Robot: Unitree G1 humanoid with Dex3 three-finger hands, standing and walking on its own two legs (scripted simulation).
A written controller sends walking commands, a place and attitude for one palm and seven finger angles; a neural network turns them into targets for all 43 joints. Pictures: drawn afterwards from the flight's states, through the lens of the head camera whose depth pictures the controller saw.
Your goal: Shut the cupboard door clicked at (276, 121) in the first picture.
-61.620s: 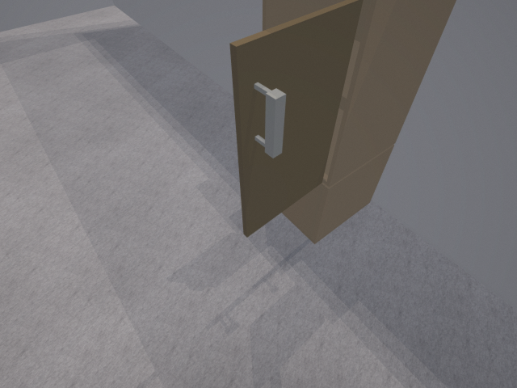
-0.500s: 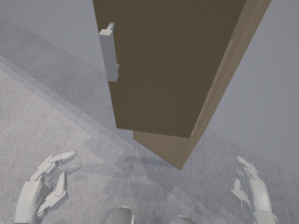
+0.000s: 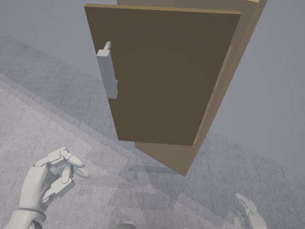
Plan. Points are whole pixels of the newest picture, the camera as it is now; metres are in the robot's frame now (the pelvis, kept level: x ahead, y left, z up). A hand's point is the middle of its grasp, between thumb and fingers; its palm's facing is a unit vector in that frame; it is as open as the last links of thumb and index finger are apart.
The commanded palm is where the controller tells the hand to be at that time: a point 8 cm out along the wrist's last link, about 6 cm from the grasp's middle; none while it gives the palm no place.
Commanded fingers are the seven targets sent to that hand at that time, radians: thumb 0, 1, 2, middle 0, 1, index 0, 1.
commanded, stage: raise the hand and make a fist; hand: left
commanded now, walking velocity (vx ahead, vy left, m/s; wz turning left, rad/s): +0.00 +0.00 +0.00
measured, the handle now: (110, 71) +0.49 +0.16 +0.14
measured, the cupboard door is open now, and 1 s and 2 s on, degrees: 27 27 27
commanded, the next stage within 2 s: bring the fist close to the handle in 0.94 s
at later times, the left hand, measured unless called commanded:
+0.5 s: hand (58, 158) +0.23 +0.21 +0.13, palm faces +0.02 -1.00 -0.05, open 3.1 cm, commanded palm +0.21 +0.25 +0.15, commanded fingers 0.00 0.90 0.90 -1.30 -1.50 -1.30 -1.50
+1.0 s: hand (69, 157) +0.23 +0.18 +0.14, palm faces +0.02 -1.00 -0.06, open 3.1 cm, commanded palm +0.20 +0.23 +0.15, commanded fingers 0.00 0.90 0.90 -1.30 -1.50 -1.30 -1.50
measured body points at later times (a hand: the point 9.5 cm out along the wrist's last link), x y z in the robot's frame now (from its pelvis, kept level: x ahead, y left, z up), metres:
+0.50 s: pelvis +0.01 +0.01 +0.02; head +0.01 +0.01 +0.47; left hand +0.22 +0.26 +0.14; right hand +0.20 -0.19 -0.03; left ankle +0.01 +0.10 -0.69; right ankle +0.01 -0.11 -0.69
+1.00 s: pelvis +0.00 -0.01 +0.03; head +0.00 -0.02 +0.48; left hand +0.22 +0.24 +0.15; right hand +0.18 -0.24 -0.03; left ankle +0.01 +0.10 -0.69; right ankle +0.01 -0.11 -0.69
